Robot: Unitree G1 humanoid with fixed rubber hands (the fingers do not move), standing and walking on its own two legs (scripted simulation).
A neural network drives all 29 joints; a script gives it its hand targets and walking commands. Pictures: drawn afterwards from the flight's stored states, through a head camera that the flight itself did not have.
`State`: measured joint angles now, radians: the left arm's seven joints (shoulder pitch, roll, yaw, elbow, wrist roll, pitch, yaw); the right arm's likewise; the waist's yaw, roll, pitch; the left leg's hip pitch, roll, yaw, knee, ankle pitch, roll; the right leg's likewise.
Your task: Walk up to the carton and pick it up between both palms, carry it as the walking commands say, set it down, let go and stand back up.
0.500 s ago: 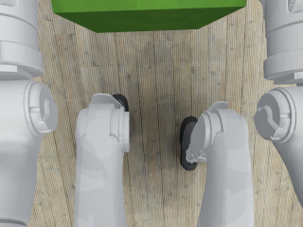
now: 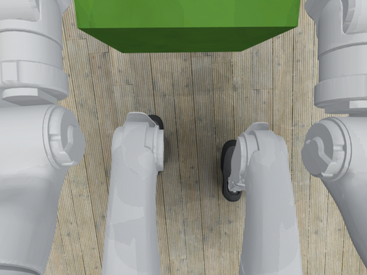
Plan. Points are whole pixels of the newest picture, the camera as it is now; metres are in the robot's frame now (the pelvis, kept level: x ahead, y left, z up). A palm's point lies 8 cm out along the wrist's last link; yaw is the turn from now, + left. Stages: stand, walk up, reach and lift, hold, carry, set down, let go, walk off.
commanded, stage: reach and lift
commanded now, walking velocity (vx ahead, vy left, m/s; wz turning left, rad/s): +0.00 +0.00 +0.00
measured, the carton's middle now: out of the picture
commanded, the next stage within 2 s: none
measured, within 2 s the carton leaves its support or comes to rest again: neither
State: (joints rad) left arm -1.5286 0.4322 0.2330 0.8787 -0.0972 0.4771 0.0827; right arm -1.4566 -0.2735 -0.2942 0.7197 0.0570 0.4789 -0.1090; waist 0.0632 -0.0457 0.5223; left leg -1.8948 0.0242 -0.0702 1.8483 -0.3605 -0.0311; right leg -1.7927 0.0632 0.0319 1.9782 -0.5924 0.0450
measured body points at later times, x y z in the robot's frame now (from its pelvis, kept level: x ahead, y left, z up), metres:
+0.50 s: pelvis -0.01 +0.04 +0.06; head +0.30 +0.08 +0.36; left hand +0.55 +0.27 +0.00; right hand +0.56 -0.10 +0.00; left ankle +0.19 +0.15 -0.42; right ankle +0.12 -0.12 -0.42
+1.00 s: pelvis +0.03 +0.00 +0.12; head +0.25 +0.03 +0.51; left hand +0.52 +0.25 +0.10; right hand +0.54 -0.13 +0.10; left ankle +0.19 +0.15 -0.42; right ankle +0.12 -0.12 -0.42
